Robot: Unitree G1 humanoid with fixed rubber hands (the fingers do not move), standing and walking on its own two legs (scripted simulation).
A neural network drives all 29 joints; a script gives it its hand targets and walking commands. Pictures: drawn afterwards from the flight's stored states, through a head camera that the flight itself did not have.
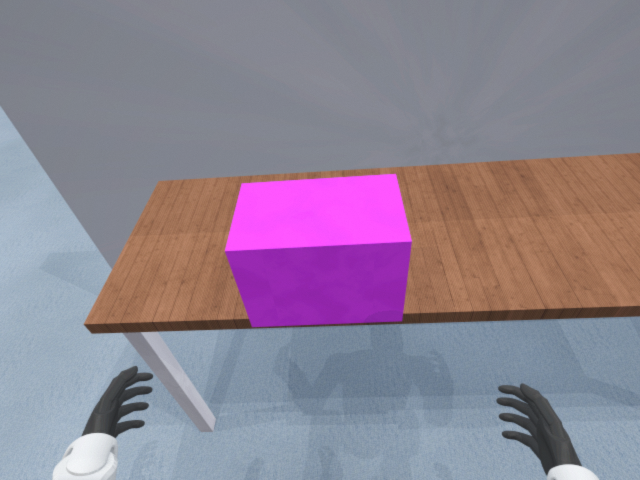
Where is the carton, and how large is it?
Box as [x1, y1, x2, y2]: [225, 174, 411, 326]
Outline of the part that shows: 395,174 241,184 225,252 252,326 401,320 411,240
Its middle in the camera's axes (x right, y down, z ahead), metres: +0.01 +0.03 +0.69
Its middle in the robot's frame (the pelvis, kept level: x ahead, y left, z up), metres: +0.49 +0.02 -0.02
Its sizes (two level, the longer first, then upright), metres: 0.271 0.166 0.201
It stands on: a table, 0.65 m high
